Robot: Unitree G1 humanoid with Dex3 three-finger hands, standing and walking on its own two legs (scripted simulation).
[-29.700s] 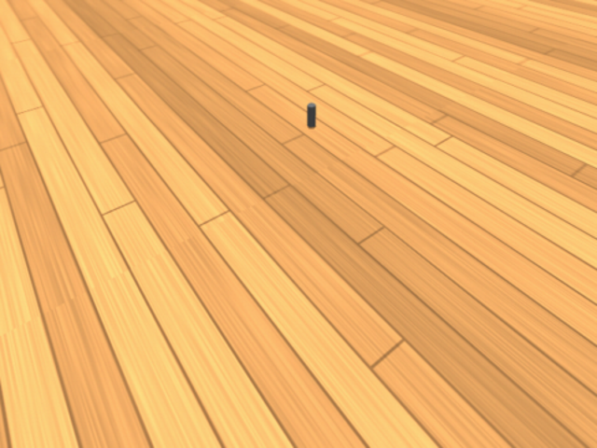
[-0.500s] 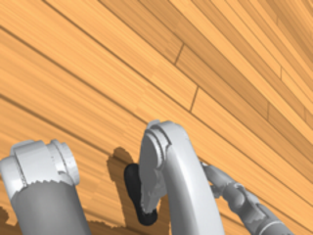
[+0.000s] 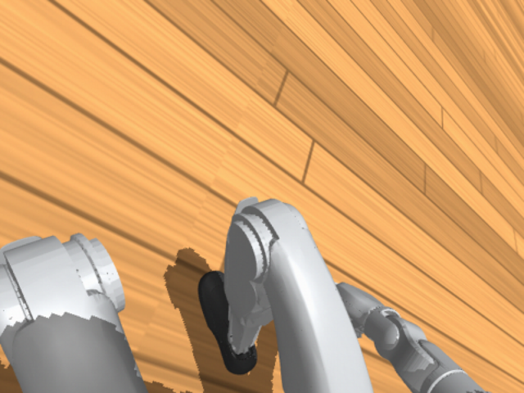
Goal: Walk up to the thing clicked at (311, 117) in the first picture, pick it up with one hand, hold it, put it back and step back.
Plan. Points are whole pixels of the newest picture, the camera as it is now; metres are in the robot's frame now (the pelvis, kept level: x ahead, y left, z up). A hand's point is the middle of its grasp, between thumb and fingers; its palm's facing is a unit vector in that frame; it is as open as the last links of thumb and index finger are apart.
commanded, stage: close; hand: left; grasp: from the side
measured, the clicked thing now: out of the picture +0.44 +0.33 -0.21
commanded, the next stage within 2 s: settle in 0.66 s
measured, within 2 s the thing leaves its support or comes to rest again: leaves its support in 1.00 s
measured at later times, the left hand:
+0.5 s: hand out of the picture +0.42 +0.32 -0.17, palm faces +0.45 -0.89 -0.02, open 10.1 cm
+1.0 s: hand out of the picture +0.43 +0.32 -0.16, palm faces +0.44 -0.90 +0.00, open 6.9 cm
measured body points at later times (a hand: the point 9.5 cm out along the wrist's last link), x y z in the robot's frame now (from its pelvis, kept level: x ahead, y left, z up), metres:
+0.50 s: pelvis +0.00 +0.00 +0.00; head +0.22 +0.19 +0.34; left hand +0.39 +0.37 -0.17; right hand +0.18 -0.24 -0.02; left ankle +0.08 +0.13 -0.24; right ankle +0.14 -0.13 -0.24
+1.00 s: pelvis +0.00 +0.00 +0.01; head +0.23 +0.20 +0.33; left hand +0.40 +0.37 -0.16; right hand +0.19 -0.24 -0.02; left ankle +0.08 +0.13 -0.24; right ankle +0.14 -0.13 -0.24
